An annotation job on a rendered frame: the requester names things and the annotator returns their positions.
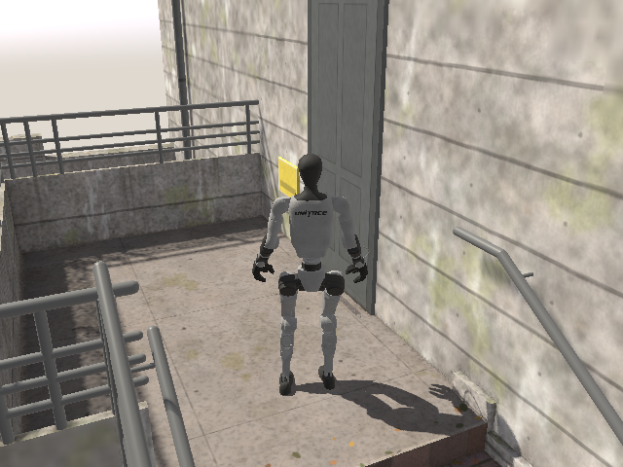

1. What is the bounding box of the right robot hand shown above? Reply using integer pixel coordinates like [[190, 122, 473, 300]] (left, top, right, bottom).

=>
[[346, 263, 368, 283]]

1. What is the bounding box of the robot left forearm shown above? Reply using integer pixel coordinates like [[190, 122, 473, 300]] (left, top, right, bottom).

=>
[[255, 235, 274, 268]]

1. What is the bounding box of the robot right thigh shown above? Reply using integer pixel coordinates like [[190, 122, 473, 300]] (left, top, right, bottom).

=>
[[319, 270, 345, 332]]

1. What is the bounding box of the left robot hand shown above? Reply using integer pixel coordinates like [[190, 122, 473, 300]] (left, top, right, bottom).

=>
[[252, 261, 275, 282]]

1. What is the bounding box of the left robot foot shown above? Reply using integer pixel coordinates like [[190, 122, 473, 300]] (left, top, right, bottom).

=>
[[279, 371, 293, 395]]

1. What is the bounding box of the robot right forearm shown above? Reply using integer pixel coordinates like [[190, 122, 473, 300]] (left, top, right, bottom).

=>
[[348, 234, 365, 269]]

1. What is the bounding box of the right robot upper arm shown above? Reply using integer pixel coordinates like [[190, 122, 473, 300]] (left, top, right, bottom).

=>
[[331, 196, 357, 249]]

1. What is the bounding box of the left robot upper arm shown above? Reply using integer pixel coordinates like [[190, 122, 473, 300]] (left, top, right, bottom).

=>
[[264, 197, 290, 249]]

